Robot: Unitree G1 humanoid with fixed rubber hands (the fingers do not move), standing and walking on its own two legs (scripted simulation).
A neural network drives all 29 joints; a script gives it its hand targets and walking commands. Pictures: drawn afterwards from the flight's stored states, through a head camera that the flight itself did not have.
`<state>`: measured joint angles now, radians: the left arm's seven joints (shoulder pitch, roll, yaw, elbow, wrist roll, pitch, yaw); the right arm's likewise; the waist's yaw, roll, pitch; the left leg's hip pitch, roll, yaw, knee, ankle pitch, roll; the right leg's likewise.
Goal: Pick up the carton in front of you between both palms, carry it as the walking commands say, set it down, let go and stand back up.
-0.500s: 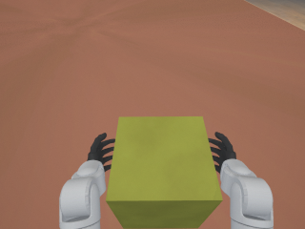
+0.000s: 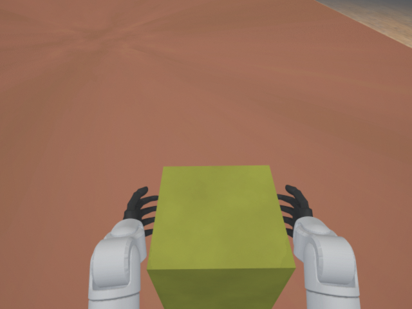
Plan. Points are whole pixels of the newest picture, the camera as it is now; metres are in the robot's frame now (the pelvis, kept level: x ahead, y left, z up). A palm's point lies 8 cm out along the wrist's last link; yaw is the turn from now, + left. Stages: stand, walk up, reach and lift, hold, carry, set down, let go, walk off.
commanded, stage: carry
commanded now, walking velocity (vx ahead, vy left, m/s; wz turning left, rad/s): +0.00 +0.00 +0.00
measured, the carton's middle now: (216, 243) +0.26 +0.00 +0.00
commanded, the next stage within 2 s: hold in 0.78 s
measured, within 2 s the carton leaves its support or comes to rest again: neither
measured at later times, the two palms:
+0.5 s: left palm (142, 239) +0.25 +0.14 +0.03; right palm (296, 237) +0.25 -0.15 +0.03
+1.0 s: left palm (150, 243) +0.24 +0.13 +0.04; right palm (311, 248) +0.22 -0.17 +0.04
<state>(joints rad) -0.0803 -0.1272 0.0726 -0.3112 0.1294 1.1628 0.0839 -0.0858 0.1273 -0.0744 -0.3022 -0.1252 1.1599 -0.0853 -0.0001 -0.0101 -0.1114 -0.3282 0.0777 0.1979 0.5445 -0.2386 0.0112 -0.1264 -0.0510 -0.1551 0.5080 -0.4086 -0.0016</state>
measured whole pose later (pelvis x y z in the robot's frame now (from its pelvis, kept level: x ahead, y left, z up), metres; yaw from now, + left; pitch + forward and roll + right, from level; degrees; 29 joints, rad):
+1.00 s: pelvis -0.05 -0.01 +0.01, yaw -3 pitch -5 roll +0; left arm -0.18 -0.14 0.15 0.12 0.24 0.72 0.03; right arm -0.21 0.14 -0.17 0.18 -0.23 0.68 -0.01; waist 0.00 -0.03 0.07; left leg -0.17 0.02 -0.03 0.36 -0.10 -0.03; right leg -0.03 0.03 0.02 0.40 -0.28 -0.03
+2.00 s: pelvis -0.09 +0.02 -0.05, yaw -7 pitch +21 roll -1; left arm -0.60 -0.11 0.42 0.55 0.33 0.21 -0.02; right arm -0.59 0.18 -0.45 0.56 -0.31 0.19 -0.03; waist 0.02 -0.04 0.08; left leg -0.98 -0.03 -0.08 0.82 -0.20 -0.02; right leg -0.87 0.08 0.10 0.88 -0.38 0.02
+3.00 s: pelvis -0.13 +0.04 -0.30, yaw -13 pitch +47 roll -5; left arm -1.15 0.10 0.41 0.73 0.20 0.28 0.05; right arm -1.16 -0.03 -0.44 0.78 -0.13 0.24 -0.11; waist 0.05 -0.05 -0.04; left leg -2.20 -0.10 -0.13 1.79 -0.41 -0.06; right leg -2.07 0.18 0.05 1.86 -0.63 0.08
